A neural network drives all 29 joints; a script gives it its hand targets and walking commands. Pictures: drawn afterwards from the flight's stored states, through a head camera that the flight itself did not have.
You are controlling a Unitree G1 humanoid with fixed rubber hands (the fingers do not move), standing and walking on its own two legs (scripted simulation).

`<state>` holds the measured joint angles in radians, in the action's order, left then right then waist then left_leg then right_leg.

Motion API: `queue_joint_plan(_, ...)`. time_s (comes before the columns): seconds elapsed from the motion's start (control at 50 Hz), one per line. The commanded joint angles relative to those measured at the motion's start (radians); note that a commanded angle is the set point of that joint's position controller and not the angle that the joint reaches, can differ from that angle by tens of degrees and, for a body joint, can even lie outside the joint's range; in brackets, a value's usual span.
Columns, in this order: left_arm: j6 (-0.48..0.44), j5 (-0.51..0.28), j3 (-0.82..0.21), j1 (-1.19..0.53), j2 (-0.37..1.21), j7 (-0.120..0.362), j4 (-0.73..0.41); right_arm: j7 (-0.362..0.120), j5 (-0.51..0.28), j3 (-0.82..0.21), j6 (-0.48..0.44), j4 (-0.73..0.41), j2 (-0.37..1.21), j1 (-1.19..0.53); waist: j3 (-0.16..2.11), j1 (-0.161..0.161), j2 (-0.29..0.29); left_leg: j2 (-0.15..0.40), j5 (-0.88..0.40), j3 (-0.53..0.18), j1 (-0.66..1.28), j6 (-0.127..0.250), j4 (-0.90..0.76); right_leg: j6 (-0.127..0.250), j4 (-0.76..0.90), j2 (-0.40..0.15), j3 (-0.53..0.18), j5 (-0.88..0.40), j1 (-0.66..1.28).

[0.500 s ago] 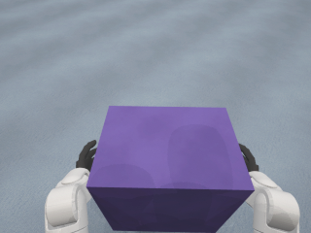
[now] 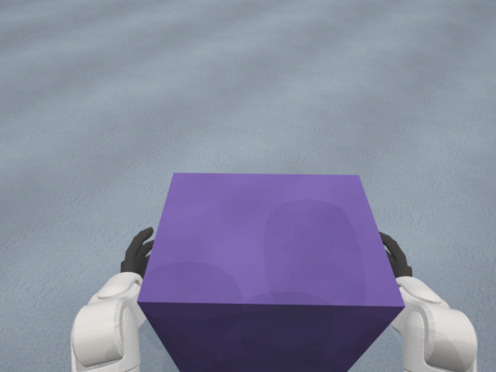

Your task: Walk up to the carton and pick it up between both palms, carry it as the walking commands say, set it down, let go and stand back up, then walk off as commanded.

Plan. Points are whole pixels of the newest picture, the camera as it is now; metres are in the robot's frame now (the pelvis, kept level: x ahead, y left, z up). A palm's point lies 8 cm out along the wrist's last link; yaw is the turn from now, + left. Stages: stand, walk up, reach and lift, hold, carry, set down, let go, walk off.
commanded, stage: carry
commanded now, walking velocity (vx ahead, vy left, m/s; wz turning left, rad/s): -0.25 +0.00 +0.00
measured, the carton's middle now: (263, 280) +0.27 -0.01 +0.02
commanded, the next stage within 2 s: none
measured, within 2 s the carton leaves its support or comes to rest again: neither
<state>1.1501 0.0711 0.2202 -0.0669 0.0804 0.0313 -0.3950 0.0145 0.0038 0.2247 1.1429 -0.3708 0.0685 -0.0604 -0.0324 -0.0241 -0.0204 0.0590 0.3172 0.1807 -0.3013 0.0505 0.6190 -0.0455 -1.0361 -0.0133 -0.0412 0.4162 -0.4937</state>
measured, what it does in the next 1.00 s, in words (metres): walks backwards: right foot, then left foot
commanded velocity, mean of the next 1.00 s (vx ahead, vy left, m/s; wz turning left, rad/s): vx -0.25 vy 0.00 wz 0.00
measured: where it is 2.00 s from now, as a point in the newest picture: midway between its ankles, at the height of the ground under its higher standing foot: outside the picture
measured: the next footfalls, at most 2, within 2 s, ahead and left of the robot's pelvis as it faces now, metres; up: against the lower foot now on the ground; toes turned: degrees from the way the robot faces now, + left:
right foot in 0.20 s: -0.01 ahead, -0.15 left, +0.00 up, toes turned +2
left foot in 0.48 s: -0.12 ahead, +0.10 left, +0.00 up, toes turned +11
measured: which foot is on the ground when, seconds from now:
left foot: down 0.00-0.22, up 0.24-0.46, down 0.48-0.82, up 0.84-1.00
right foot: up 0.00-0.18, down 0.20-0.48, up 0.50-0.78, down 0.80-1.00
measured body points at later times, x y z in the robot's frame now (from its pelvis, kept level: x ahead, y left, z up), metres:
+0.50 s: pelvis -0.15 +0.00 +0.00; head -0.12 +0.00 +0.44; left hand +0.12 +0.18 +0.05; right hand +0.11 -0.19 +0.05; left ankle -0.16 +0.09 -0.73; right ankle -0.06 -0.15 -0.73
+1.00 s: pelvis -0.29 -0.01 +0.00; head -0.26 -0.02 +0.45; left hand -0.02 +0.17 +0.05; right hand -0.02 -0.21 +0.05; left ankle -0.30 +0.08 -0.70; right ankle -0.22 -0.15 -0.73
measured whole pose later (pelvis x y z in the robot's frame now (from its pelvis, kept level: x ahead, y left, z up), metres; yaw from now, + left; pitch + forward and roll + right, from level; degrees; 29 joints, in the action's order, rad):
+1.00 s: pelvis -0.29 -0.01 +0.00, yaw +2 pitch +2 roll +1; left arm 1.14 0.07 0.21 -0.07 0.09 0.02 -0.40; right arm 0.01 -0.01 0.23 1.13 -0.37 0.04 -0.06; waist -0.02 -0.02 -0.01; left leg 0.04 0.43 0.16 -0.41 0.04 0.82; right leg -0.03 -0.58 -0.05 -0.04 0.20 -0.42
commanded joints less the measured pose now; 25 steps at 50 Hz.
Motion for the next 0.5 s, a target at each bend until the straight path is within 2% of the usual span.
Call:
queue_joint_plan(0.0, 0.011, -0.339, -0.803, -0.544, 0.688, 0.156, -0.184, -0.215, -0.305, -0.777, 0.022, -0.143, 0.742, -0.469, 0.270, 0.019, 0.177, 0.296, -0.565, -0.218, 0.113, 0.112, -0.185, 0.010, -0.032, -0.022, 0.094, 0.117, -0.039)
queue_joint_plan(0.02, 0.016, -0.335, -0.803, -0.513, 0.693, 0.150, -0.159, -0.213, -0.308, -0.770, 0.024, -0.144, 0.737, -0.475, 0.306, 0.025, 0.224, 0.284, -0.701, -0.207, 0.195, 0.105, -0.136, 0.013, 0.060, -0.021, 0.097, 0.124, -0.055)
queue_joint_plan(0.04, 0.017, -0.337, -0.804, -0.500, 0.687, 0.150, -0.170, -0.211, -0.303, -0.771, 0.026, -0.154, 0.729, -0.476, 0.344, 0.022, 0.211, 0.289, -0.767, -0.211, 0.229, 0.099, -0.121, 0.014, 0.116, -0.017, 0.115, 0.138, -0.034)
queue_joint_plan(0.08, 0.016, -0.352, -0.817, -0.502, 0.696, 0.152, -0.195, -0.210, -0.303, -0.781, 0.024, -0.180, 0.722, -0.477, 0.417, 0.017, 0.255, 0.297, -0.697, -0.229, 0.258, 0.097, -0.117, 0.020, 0.250, -0.011, 0.119, 0.147, 0.024)
queue_joint_plan(0.1, 0.016, -0.347, -0.811, -0.476, 0.690, 0.153, -0.193, -0.209, -0.314, -0.786, 0.026, -0.196, 0.727, -0.496, 0.434, 0.022, 0.247, 0.286, -0.619, -0.223, 0.226, 0.091, -0.120, 0.028, 0.321, -0.009, 0.115, 0.100, 0.068)
queue_joint_plan(0.12, 0.016, -0.344, -0.812, -0.497, 0.691, 0.154, -0.202, -0.210, -0.311, -0.787, 0.029, -0.190, 0.722, -0.506, 0.405, 0.033, 0.253, 0.266, -0.518, -0.213, 0.169, 0.067, -0.120, 0.035, 0.431, -0.023, 0.084, -0.004, 0.111)
queue_joint_plan(0.14, 0.012, -0.348, -0.813, -0.512, 0.696, 0.156, -0.205, -0.209, -0.309, -0.785, 0.025, -0.183, 0.728, -0.512, 0.410, 0.032, 0.225, 0.237, -0.411, -0.214, 0.138, 0.038, -0.117, 0.045, 0.528, -0.032, 0.038, -0.106, 0.145)
queue_joint_plan(0.16, 0.013, -0.348, -0.805, -0.477, 0.707, 0.158, -0.191, -0.207, -0.310, -0.787, 0.024, -0.185, 0.746, -0.495, 0.431, 0.024, 0.093, 0.182, -0.320, -0.178, 0.084, 0.003, -0.048, 0.060, 0.575, -0.107, -0.070, -0.316, 0.209)
queue_joint_plan(0.18, 0.009, -0.340, -0.791, -0.469, 0.682, 0.161, -0.190, -0.206, -0.317, -0.797, 0.020, -0.206, 0.748, -0.516, 0.445, 0.021, -0.138, 0.082, -0.090, -0.113, -0.065, -0.038, 0.082, 0.118, 0.627, -0.291, -0.318, -0.589, 0.284)
queue_joint_plan(0.2, 0.006, -0.339, -0.790, -0.450, 0.712, 0.164, -0.188, -0.208, -0.324, -0.818, 0.017, -0.222, 0.754, -0.513, 0.416, 0.025, -0.277, -0.020, 0.259, -0.095, -0.162, -0.057, 0.220, 0.199, 0.681, -0.383, -0.447, -0.708, 0.291)
queue_joint_plan(0.22, 0.000, -0.337, -0.780, -0.430, 0.737, 0.175, -0.176, -0.212, -0.317, -0.824, 0.008, -0.228, 0.772, -0.519, 0.368, 0.034, -0.246, -0.053, 0.303, -0.167, -0.107, -0.052, 0.392, 0.237, 0.734, -0.366, -0.416, -0.565, 0.157)
queue_joint_plan(0.24, -0.008, -0.339, -0.789, -0.457, 0.729, 0.176, -0.202, -0.213, -0.326, -0.825, -0.001, -0.221, 0.761, -0.508, 0.341, 0.038, -0.148, -0.059, 0.249, -0.185, -0.099, -0.056, 0.459, 0.230, 0.740, -0.332, -0.350, -0.453, 0.122)
queue_joint_plan(0.26, -0.012, -0.336, -0.784, -0.464, 0.736, 0.177, -0.178, -0.211, -0.342, -0.840, -0.006, -0.228, 0.760, -0.546, 0.322, 0.038, -0.139, -0.046, 0.202, -0.195, -0.123, -0.067, 0.472, 0.209, 0.700, -0.292, -0.276, -0.470, 0.120)
queue_joint_plan(0.28, -0.012, -0.337, -0.785, -0.489, 0.741, 0.177, -0.178, -0.212, -0.353, -0.851, -0.010, -0.245, 0.764, -0.577, 0.310, 0.034, -0.133, -0.046, 0.194, -0.172, -0.131, -0.068, 0.425, 0.193, 0.672, -0.261, -0.237, -0.560, 0.122)
queue_joint_plan(0.3, -0.013, -0.328, -0.780, -0.491, 0.735, 0.173, -0.165, -0.210, -0.365, -0.865, -0.010, -0.254, 0.765, -0.610, 0.324, 0.028, -0.175, -0.050, 0.199, -0.156, -0.125, -0.069, 0.349, 0.172, 0.645, -0.234, -0.214, -0.659, 0.161)
queue_joint_plan(0.32, -0.013, -0.328, -0.783, -0.480, 0.728, 0.170, -0.175, -0.207, -0.352, -0.848, -0.007, -0.228, 0.758, -0.556, 0.354, 0.029, -0.170, -0.058, 0.197, -0.135, -0.125, -0.070, 0.244, 0.168, 0.630, -0.230, -0.211, -0.749, 0.233)
queue_joint_plan(0.34, -0.010, -0.329, -0.779, -0.480, 0.731, 0.165, -0.173, -0.204, -0.361, -0.842, -0.002, -0.223, 0.771, -0.559, 0.382, 0.030, -0.194, -0.054, 0.177, -0.128, -0.112, -0.070, 0.133, 0.166, 0.601, -0.226, -0.191, -0.822, 0.307)
queue_joint_plan(0.36, -0.011, -0.315, -0.767, -0.453, 0.721, 0.163, -0.164, -0.202, -0.350, -0.837, -0.001, -0.213, 0.758, -0.543, 0.394, 0.027, -0.222, -0.064, 0.133, -0.105, -0.064, -0.071, 0.023, 0.160, 0.601, -0.217, -0.184, -0.803, 0.328)
queue_joint_plan(0.38, -0.007, -0.304, -0.767, -0.447, 0.714, 0.158, -0.147, -0.204, -0.345, -0.836, 0.004, -0.206, 0.744, -0.535, 0.400, 0.021, -0.213, -0.043, 0.037, -0.094, 0.010, -0.069, -0.098, 0.143, 0.595, -0.205, -0.154, -0.716, 0.300)
queue_joint_plan(0.4, -0.002, -0.287, -0.767, -0.437, 0.700, 0.155, -0.126, -0.202, -0.334, -0.825, 0.009, -0.178, 0.735, -0.517, 0.412, 0.018, -0.184, -0.010, 0.013, -0.103, 0.119, -0.062, -0.179, 0.118, 0.591, -0.185, -0.132, -0.573, 0.245)
queue_joint_plan(0.42, -0.007, -0.285, -0.782, -0.483, 0.697, 0.157, -0.154, -0.210, -0.330, -0.824, 0.004, -0.169, 0.748, -0.504, 0.407, 0.008, -0.087, 0.059, -0.014, -0.162, 0.197, -0.054, -0.261, 0.088, 0.552, -0.158, -0.087, -0.390, 0.158)
queue_joint_plan(0.44, -0.006, -0.291, -0.803, -0.528, 0.697, 0.157, -0.173, -0.217, -0.320, -0.810, 0.002, -0.153, 0.740, -0.502, 0.366, 0.006, 0.153, 0.236, -0.091, -0.353, 0.263, -0.018, -0.343, 0.053, 0.417, -0.066, 0.010, -0.119, -0.014)
queue_joint_plan(0.46, -0.002, -0.304, -0.797, -0.514, 0.689, 0.158, -0.180, -0.219, -0.331, -0.816, 0.001, -0.178, 0.736, -0.508, 0.340, 0.004, 0.326, 0.415, -0.351, -0.490, 0.222, 0.090, -0.339, 0.020, 0.138, 0.013, 0.077, 0.155, -0.109)
queue_joint_plan(0.48, -0.002, -0.324, -0.787, -0.554, 0.695, 0.160, -0.195, -0.224, -0.334, -0.817, 0.001, -0.180, 0.752, -0.518, 0.306, -0.002, 0.233, 0.437, -0.377, -0.384, 0.078, 0.153, -0.307, 0.015, -0.066, -0.025, 0.047, 0.178, -0.049)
